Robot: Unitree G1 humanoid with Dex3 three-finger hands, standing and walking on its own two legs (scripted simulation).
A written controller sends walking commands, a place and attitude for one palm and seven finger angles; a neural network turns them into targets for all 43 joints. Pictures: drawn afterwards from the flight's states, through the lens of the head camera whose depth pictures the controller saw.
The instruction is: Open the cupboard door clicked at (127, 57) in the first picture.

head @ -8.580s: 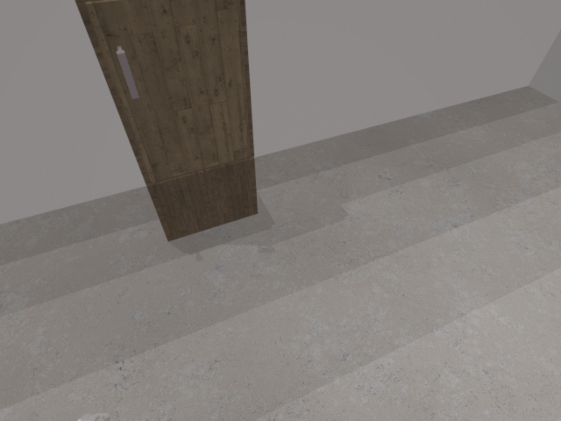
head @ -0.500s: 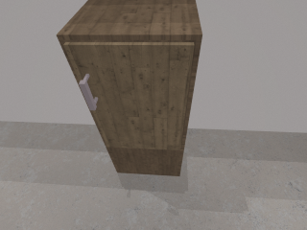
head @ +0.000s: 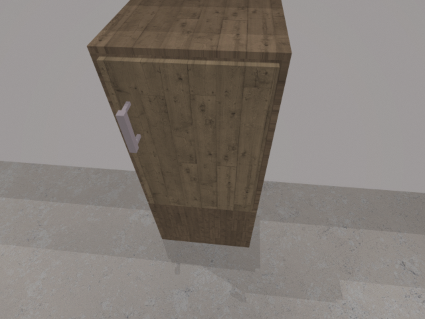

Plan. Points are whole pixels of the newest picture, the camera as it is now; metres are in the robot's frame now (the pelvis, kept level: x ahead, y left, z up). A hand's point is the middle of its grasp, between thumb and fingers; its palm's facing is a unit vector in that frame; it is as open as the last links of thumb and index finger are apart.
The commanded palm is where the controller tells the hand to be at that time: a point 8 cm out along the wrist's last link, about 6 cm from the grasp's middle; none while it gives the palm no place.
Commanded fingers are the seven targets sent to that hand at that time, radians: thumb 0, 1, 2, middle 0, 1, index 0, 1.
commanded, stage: look again from close up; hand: left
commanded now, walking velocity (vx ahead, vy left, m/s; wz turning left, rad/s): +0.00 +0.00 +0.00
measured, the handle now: (130, 127) +0.55 +0.25 +0.03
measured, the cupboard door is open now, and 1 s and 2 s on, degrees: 0 0 0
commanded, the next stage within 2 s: raise the hand with hooked fingers in 0.16 s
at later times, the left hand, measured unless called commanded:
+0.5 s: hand (116, 276) +0.19 +0.19 +0.00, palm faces +0.13 -0.99 -0.03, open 7.6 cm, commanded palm +0.11 +0.24 -0.05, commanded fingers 0.00 0.60 0.77 -0.22 -0.50 -0.22 -0.50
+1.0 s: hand (92, 289) +0.17 +0.23 -0.02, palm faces -0.09 -0.99 -0.05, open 10.5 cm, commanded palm +0.14 +0.30 -0.01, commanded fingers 0.00 0.01 0.52 -0.26 -0.87 -0.26 -0.87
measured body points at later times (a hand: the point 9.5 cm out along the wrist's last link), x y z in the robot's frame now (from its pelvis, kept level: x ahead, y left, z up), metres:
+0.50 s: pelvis -0.03 +0.02 -0.03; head -0.01 +0.00 +0.42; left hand +0.18 +0.24 +0.00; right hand +0.12 -0.25 -0.11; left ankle -0.05 +0.14 -0.74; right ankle +0.01 -0.06 -0.74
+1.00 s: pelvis -0.05 +0.05 -0.07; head +0.00 +0.06 +0.37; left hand +0.17 +0.29 -0.02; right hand +0.12 -0.14 -0.16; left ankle -0.05 +0.14 -0.74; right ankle +0.01 -0.06 -0.74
